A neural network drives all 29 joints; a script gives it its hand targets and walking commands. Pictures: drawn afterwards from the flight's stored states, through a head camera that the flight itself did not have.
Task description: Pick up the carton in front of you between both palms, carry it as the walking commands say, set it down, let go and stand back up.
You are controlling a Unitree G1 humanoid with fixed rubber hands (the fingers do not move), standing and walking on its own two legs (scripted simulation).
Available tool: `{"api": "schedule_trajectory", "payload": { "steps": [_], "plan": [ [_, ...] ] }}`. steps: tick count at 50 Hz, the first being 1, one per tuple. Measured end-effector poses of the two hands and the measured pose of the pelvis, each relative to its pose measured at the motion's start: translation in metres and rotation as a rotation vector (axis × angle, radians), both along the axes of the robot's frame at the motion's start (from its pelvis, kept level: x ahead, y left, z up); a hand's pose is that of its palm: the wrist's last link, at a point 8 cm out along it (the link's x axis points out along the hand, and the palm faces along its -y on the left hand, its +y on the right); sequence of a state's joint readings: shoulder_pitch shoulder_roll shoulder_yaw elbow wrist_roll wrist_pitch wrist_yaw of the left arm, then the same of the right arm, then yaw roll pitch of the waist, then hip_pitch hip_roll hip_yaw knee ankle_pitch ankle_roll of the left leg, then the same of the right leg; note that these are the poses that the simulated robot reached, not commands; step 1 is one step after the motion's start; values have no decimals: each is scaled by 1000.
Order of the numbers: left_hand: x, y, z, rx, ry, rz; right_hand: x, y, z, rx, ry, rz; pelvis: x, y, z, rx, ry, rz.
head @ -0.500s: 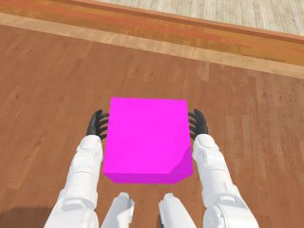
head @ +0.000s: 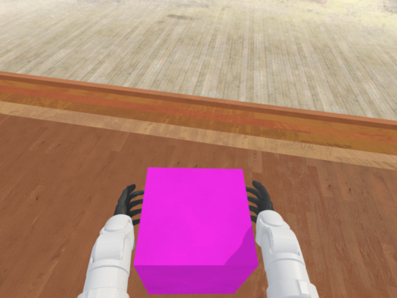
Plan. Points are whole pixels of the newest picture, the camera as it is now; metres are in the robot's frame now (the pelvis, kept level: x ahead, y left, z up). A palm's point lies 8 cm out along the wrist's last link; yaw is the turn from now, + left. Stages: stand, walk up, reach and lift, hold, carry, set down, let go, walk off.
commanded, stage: reach and lift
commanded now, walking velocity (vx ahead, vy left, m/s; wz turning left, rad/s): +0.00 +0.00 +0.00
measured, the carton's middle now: (193, 234) +0.28 +0.00 -0.06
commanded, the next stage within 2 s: hold in 1.04 s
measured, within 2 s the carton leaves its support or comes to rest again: neither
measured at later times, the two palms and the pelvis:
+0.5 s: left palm (121, 216) +0.28 +0.15 +0.03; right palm (267, 212) +0.28 -0.15 +0.03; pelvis -0.02 +0.00 +0.00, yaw +0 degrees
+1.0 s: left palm (120, 213) +0.28 +0.15 +0.04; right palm (268, 209) +0.28 -0.15 +0.04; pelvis +0.00 +0.00 +0.01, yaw +0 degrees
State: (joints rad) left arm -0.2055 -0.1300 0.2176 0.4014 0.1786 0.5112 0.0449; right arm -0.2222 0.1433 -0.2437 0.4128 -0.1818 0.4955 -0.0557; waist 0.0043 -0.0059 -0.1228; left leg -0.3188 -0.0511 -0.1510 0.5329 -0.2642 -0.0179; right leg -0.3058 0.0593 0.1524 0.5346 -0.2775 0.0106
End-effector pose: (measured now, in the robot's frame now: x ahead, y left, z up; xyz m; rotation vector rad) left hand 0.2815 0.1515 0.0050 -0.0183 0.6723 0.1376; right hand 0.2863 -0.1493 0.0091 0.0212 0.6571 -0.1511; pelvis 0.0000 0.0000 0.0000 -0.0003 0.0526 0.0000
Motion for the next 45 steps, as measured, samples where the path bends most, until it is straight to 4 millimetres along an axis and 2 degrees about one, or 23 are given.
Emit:
{"api": "schedule_trajectory", "payload": {
  "steps": [5, 13, 20, 45],
  "plan": [
    [-5, -2, 16, 20, 9, -14, -5, -2, 15, -19, 8, 17, -4, 0, 5, 1, -67, 1],
    [-11, -1, 15, 23, 42, -20, -12, -1, 14, -25, 41, 18, -18, 0, 4, 1, -104, -1],
    [-9, 0, 19, 24, 26, -21, -10, 0, 19, -26, 25, 18, -23, 1, 3, 1, -105, 0],
    [-2, 0, 31, 42, 25, -32, -3, 0, 30, -41, 24, 32, -3, 2, 10, 1, -120, -1]
  ]
}}
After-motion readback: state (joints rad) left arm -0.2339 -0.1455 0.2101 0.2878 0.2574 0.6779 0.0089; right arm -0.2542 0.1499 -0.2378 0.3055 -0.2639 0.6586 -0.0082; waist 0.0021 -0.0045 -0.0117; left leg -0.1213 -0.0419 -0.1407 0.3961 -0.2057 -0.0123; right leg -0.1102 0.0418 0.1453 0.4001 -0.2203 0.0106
